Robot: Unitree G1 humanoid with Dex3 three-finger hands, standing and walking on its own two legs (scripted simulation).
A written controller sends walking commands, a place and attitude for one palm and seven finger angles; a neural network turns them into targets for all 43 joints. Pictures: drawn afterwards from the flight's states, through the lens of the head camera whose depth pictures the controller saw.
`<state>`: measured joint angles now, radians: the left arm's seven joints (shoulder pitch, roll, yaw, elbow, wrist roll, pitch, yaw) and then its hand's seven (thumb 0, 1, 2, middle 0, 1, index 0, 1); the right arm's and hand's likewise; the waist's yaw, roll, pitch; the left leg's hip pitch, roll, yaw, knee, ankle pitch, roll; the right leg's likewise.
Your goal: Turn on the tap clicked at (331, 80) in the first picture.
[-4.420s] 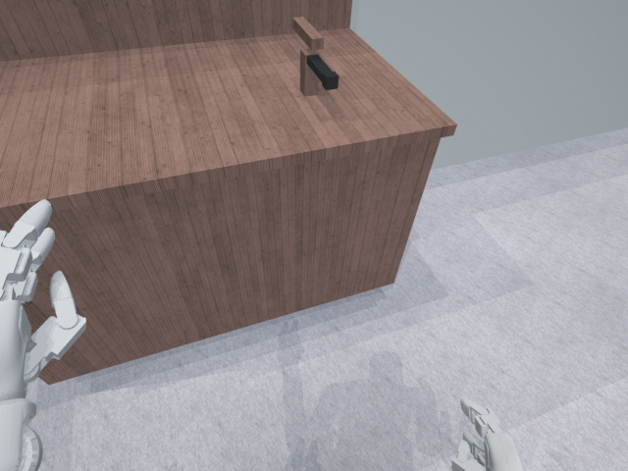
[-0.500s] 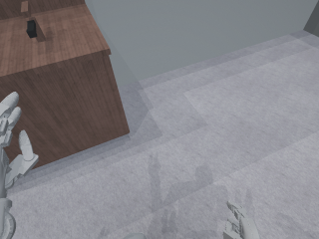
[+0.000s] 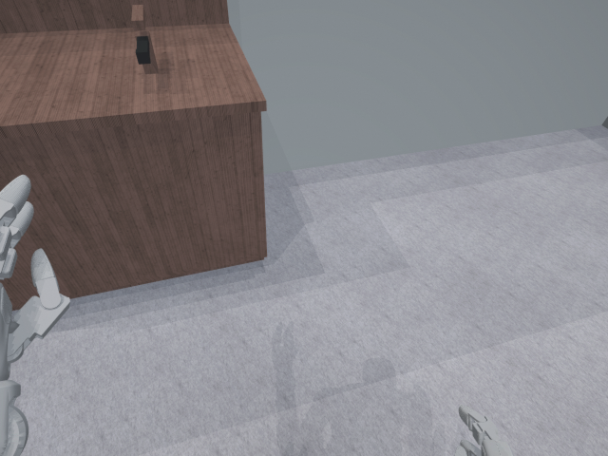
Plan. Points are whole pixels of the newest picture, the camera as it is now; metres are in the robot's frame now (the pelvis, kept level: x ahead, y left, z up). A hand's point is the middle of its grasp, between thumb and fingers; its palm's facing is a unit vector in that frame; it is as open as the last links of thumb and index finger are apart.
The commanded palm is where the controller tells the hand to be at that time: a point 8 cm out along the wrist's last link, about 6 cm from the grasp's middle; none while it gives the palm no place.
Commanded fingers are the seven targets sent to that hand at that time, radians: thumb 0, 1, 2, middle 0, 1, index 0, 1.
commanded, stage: take the last steps up to it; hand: left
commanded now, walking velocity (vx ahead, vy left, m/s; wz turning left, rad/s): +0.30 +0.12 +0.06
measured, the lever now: (143, 56) +0.96 +0.46 +0.11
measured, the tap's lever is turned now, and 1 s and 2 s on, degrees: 0 0 0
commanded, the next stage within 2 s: none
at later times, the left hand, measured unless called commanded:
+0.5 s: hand (52, 255) +0.26 +0.28 +0.18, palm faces +0.45 -0.81 -0.37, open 7.4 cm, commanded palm +0.21 +0.32 +0.18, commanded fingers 0.00 0.90 0.90 -0.20 -0.30 -0.20 -0.30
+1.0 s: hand (87, 187) +0.38 +0.31 +0.17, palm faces +0.42 -0.80 -0.43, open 7.4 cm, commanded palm +0.32 +0.35 +0.18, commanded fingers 0.00 0.90 0.90 -0.20 -0.30 -0.20 -0.30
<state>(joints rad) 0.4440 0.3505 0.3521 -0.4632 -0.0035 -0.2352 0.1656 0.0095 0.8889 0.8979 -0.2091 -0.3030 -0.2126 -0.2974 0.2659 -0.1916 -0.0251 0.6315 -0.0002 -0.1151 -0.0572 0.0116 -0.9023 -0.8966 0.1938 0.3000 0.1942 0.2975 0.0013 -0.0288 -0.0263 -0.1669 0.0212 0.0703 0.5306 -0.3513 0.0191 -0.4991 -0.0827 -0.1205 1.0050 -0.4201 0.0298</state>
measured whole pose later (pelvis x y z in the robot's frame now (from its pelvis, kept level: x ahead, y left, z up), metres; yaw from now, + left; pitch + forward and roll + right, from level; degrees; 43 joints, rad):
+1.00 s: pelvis +0.17 +0.06 +0.00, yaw +1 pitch +1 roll +1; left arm 0.48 0.34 0.36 -0.50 -0.01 -0.24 0.15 0.01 0.89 0.90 -0.21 -0.30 -0.22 -0.30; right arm 0.20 -0.21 0.00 0.65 -0.01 -0.05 -0.05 0.01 -0.90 -0.90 0.20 0.30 0.20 0.30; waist 0.02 -0.02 0.06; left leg -0.46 0.09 0.11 0.84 -0.35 -0.01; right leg -0.22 -0.09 -0.17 0.53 -0.32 -0.02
